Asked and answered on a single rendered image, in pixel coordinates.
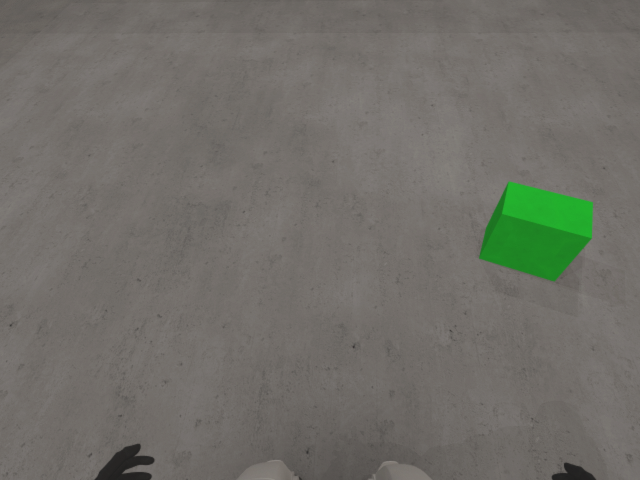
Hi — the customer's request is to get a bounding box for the robot right shin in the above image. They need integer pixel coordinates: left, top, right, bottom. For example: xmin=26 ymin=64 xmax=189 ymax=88
xmin=377 ymin=461 xmax=398 ymax=472

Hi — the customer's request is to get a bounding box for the carton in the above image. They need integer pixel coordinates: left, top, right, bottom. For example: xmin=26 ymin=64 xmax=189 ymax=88
xmin=479 ymin=182 xmax=593 ymax=282

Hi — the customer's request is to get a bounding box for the robot left hand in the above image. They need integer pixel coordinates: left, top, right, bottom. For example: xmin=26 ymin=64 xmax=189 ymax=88
xmin=95 ymin=444 xmax=154 ymax=480

